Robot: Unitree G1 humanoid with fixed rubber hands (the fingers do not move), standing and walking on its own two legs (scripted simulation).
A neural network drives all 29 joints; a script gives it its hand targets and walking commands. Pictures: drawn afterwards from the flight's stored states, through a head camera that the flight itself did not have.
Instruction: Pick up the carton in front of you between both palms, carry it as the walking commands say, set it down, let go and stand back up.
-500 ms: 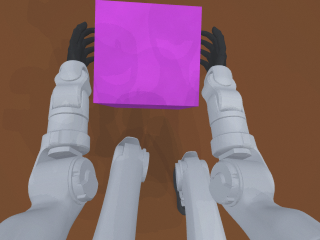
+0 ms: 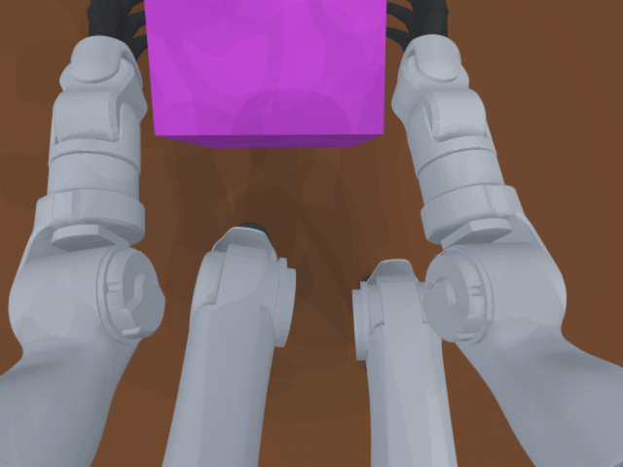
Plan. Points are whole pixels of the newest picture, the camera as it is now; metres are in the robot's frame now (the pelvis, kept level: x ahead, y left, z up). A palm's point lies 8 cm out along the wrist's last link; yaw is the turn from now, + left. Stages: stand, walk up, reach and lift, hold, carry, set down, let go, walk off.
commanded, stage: set down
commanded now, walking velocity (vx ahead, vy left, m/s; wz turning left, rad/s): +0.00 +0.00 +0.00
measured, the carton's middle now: (276, 57) +0.51 +0.15 -0.24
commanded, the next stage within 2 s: none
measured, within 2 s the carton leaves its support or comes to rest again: rests again in 0.54 s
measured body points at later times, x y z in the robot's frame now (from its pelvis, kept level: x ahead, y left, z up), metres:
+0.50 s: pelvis +0.00 -0.01 -0.01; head +0.36 +0.06 +0.25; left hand +0.47 +0.29 -0.20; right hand +0.55 -0.01 -0.19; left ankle +0.13 +0.14 -0.37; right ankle +0.09 -0.13 -0.37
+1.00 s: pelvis -0.01 -0.01 -0.03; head +0.35 +0.06 +0.23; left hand +0.48 +0.29 -0.21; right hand +0.55 -0.01 -0.20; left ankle +0.13 +0.14 -0.37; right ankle +0.09 -0.12 -0.37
